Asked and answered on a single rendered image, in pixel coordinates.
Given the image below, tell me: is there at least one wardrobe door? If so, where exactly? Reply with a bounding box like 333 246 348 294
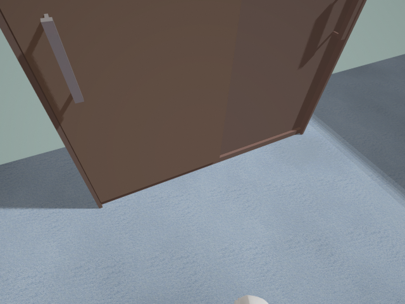
0 0 242 202
220 0 353 155

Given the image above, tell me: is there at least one handle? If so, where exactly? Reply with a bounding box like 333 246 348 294
337 0 363 40
40 14 84 103

